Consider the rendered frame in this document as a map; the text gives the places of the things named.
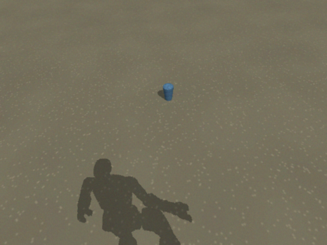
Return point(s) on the cup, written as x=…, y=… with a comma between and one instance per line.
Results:
x=168, y=91

